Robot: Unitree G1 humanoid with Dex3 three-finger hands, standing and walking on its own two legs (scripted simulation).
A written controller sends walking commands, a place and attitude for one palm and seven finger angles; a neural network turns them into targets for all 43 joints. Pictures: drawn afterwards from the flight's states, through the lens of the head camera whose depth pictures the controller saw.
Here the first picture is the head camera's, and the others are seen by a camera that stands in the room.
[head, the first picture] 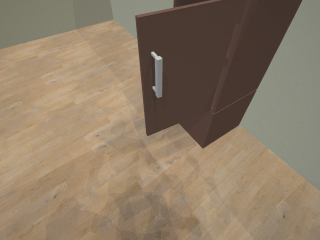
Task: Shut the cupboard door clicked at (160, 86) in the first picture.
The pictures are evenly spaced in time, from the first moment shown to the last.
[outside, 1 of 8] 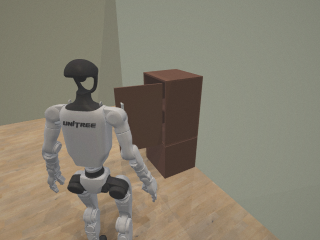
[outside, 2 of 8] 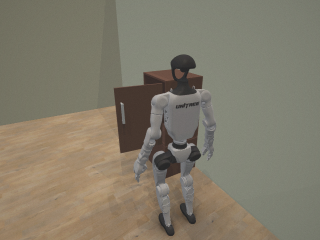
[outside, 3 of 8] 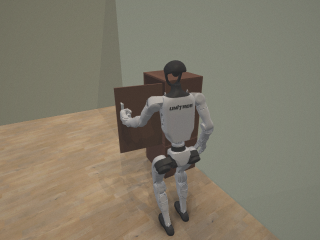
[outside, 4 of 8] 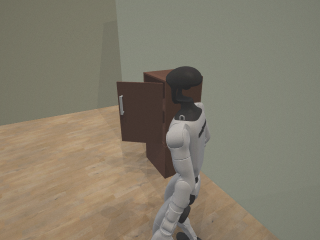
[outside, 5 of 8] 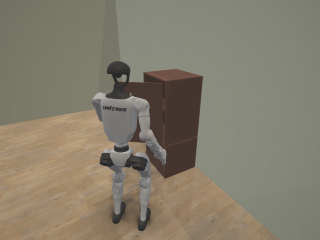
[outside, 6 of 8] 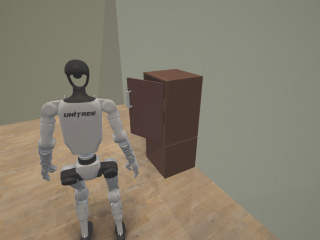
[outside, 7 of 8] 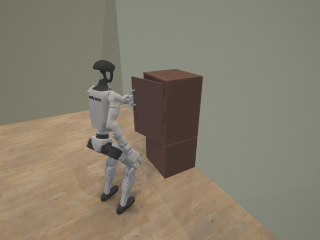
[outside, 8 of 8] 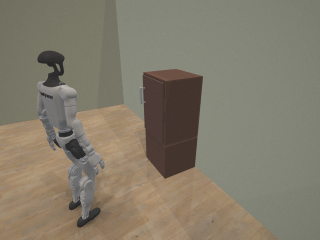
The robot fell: no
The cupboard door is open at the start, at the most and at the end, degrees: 83 83 0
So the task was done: yes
